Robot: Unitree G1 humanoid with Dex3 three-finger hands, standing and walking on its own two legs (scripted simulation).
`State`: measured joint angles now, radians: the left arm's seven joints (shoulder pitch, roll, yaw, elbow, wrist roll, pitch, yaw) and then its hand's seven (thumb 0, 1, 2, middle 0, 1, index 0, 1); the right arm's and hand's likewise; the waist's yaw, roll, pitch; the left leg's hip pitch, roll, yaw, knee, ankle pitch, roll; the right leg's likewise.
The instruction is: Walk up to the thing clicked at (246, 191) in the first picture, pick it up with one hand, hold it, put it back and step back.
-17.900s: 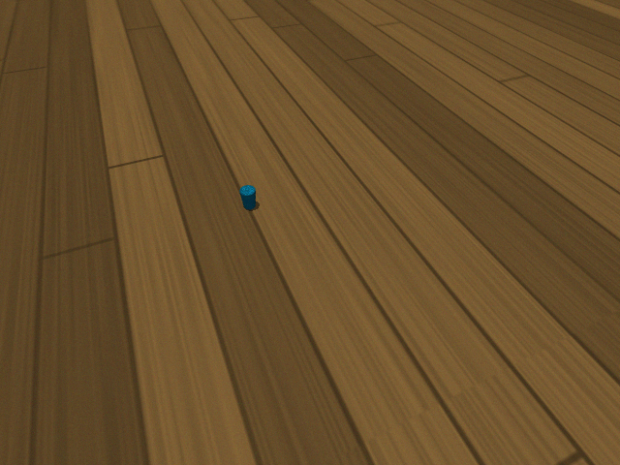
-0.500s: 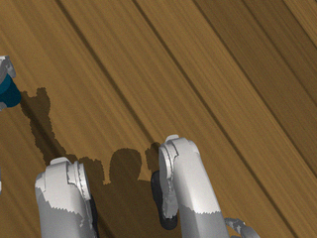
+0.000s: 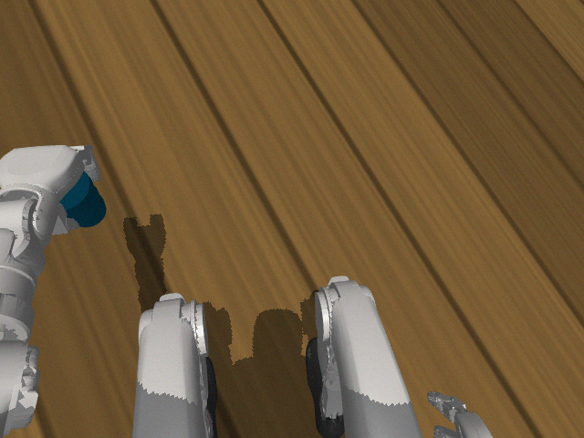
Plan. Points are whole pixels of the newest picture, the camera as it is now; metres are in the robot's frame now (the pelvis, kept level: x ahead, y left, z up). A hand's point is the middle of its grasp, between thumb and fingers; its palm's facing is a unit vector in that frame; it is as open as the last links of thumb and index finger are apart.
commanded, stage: lift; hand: left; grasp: from above
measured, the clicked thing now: (75, 200) +0.47 +0.28 -0.14
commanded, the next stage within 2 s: hold in 1.12 s
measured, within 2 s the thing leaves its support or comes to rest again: neither
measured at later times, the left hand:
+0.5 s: hand out of the picture +0.37 +0.26 +0.11, palm faces -0.43 -0.09 -0.90, open 9.6 cm
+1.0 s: hand out of the picture +0.38 +0.24 +0.21, palm faces -0.44 -0.10 -0.89, open 9.6 cm
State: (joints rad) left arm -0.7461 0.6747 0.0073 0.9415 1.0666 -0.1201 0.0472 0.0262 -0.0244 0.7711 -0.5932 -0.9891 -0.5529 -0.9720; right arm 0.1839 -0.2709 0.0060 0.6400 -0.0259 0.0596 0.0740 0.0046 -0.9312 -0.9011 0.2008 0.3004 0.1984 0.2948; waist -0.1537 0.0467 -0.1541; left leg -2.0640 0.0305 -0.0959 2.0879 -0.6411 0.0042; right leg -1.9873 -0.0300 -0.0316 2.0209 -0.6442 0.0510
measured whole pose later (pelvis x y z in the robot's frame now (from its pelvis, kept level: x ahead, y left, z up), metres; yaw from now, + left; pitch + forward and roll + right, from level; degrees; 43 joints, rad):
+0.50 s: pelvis +0.02 +0.00 +0.18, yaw +3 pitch +22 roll -3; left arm -0.42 0.50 -0.11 0.74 0.98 -0.02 0.06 0.02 -0.02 0.76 -0.60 -0.97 -0.56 -0.95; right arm 0.17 -0.24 -0.01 0.69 0.03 0.04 -0.03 0.01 -0.92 -0.90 0.20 0.30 0.20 0.29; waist -0.08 0.05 -0.15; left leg -1.32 0.06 -0.04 1.47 -0.54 -0.01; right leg -1.28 -0.02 -0.02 1.43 -0.53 0.03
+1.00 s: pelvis +0.06 -0.01 +0.29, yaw +3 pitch +12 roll -1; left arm -0.37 0.40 -0.16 0.88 0.99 0.01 0.15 0.02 -0.03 0.77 -0.61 -0.96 -0.57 -0.94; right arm 0.25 -0.25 -0.04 0.74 0.03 0.01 -0.05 0.01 -0.92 -0.90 0.20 0.30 0.20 0.29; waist -0.07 0.03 -0.09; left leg -0.76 0.06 0.01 0.95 -0.40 -0.02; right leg -0.74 -0.02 0.00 0.93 -0.40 0.03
